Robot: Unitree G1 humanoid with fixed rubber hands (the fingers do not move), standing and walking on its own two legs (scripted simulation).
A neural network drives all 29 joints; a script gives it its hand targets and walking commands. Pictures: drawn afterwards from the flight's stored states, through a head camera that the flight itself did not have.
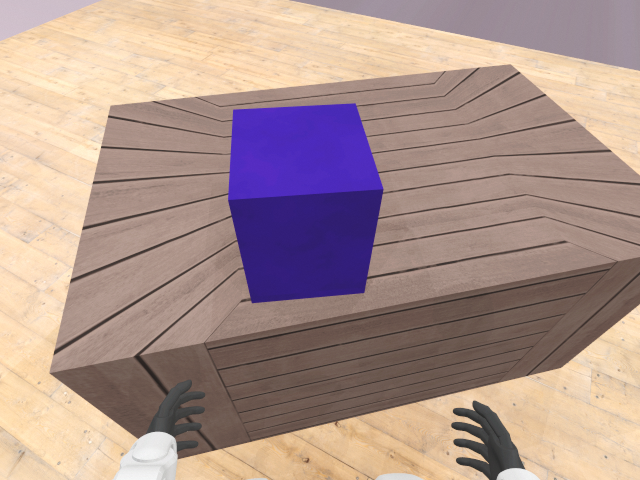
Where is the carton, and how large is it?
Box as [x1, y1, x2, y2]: [228, 103, 383, 302]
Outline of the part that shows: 355,103 233,110 228,201 252,302 358,293 364,291 383,189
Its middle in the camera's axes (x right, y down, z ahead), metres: -0.03 -0.05 +0.66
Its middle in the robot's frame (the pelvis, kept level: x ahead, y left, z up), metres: +0.52 +0.04 +0.01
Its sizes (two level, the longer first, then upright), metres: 0.210 0.200 0.250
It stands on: a pedestal, 0.65 m high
